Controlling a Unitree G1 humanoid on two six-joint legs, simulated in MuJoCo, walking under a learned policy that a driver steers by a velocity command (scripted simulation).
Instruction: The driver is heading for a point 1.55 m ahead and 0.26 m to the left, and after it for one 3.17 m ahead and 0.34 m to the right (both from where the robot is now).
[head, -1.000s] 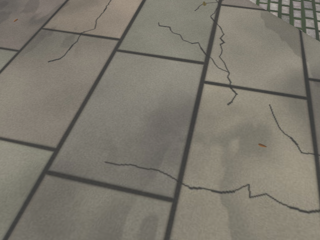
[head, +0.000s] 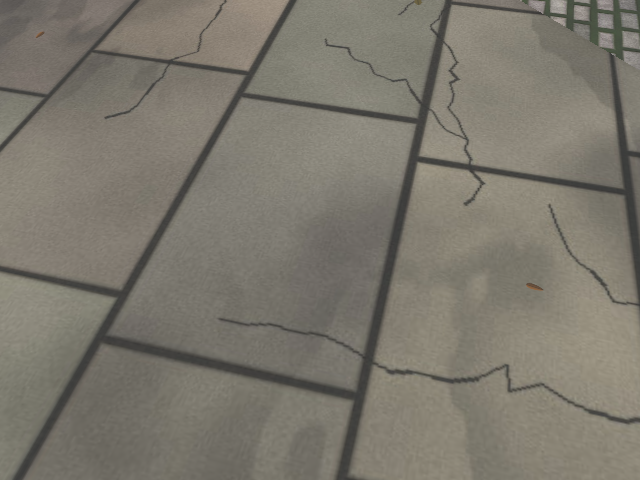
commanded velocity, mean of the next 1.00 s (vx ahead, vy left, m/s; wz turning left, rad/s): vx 0.31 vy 0.00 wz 0.00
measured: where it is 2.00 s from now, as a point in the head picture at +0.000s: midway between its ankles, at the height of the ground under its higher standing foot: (341, 411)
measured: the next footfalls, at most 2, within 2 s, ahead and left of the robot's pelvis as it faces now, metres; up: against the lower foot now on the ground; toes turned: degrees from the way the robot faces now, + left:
left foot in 0.90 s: +0.47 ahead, +0.11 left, +0.00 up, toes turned +1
right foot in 1.42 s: +0.75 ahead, -0.13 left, +0.00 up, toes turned +4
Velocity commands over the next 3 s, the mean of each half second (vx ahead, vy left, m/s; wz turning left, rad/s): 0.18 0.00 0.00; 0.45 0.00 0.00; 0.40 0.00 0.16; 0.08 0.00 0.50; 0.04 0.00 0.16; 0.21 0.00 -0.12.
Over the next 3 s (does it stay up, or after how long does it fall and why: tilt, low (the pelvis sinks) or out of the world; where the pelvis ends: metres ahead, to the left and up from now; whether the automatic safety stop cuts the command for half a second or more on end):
stays up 0.78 0.07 -0.01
